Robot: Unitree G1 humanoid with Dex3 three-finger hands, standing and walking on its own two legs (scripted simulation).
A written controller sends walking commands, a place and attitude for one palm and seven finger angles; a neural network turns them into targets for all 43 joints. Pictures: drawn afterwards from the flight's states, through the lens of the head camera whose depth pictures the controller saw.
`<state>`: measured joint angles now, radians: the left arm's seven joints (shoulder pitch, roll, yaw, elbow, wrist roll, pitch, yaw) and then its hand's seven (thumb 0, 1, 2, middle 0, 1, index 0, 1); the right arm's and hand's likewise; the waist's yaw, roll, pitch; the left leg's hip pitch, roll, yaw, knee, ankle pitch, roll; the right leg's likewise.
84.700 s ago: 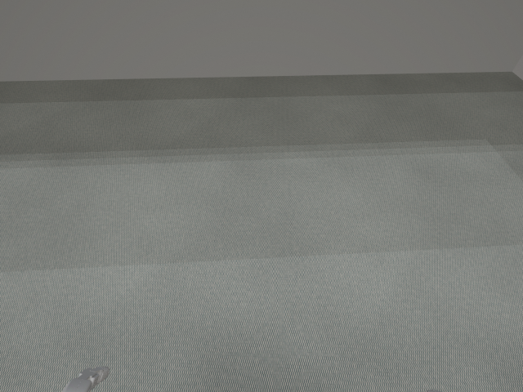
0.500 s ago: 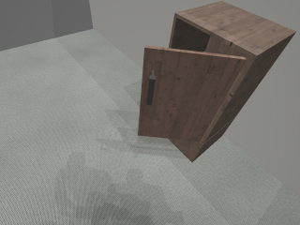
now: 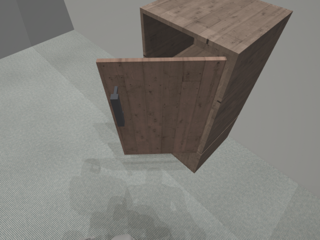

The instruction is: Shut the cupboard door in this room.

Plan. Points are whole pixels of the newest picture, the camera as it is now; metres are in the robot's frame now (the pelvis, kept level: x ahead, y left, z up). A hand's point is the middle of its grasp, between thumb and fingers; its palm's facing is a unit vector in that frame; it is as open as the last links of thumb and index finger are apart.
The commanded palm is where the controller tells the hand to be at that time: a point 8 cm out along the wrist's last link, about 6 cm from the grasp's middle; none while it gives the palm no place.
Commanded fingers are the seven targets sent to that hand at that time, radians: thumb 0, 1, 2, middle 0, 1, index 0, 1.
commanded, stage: come to a stop and stand still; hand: left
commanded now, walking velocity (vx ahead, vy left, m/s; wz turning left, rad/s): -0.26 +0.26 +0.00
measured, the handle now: (118, 106) +0.54 +0.16 -0.05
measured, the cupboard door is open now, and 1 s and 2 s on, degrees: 47 47 47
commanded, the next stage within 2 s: look again from close up in 1.10 s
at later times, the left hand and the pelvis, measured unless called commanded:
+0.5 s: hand out of the picture +0.07 +0.18 -0.18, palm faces +0.03 -0.97 -0.25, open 7.3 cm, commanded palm none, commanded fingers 0.00 0.90 0.90 -0.20 -0.30 -0.20 -0.30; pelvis +0.04 -0.01 +0.00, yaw -1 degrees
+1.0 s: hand out of the picture +0.07 +0.24 -0.17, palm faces -0.07 -0.97 -0.24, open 7.4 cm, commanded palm none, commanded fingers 0.00 0.90 0.90 -0.20 -0.30 -0.20 -0.30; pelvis +0.01 +0.05 +0.00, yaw -3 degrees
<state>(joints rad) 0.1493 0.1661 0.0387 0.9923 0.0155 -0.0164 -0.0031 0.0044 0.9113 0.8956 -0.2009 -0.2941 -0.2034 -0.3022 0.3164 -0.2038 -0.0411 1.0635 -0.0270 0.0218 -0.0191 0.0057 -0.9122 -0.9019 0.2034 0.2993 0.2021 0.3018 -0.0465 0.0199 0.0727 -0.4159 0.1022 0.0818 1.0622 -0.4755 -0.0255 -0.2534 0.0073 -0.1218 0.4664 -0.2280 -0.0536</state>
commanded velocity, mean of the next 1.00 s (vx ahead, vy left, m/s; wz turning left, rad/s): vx -0.08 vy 0.04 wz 0.00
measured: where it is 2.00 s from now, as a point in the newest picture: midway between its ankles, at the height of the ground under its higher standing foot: outside the picture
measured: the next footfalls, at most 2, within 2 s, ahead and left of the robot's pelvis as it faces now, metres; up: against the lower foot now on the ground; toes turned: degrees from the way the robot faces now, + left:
left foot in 0.16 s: +0.08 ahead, +0.12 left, +0.00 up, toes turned -6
